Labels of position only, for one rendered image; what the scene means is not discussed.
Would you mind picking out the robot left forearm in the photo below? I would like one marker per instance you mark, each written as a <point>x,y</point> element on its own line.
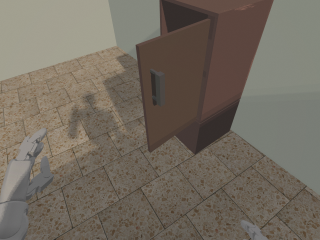
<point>13,220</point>

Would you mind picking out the robot right hand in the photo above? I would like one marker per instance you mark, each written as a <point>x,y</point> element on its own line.
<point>254,232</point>

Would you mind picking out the handle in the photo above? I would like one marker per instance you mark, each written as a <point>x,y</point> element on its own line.
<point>160,87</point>

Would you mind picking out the robot left hand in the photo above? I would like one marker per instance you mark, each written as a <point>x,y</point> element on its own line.
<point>15,186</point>

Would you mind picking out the cupboard door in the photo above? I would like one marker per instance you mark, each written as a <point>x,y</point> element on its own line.
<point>180,55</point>

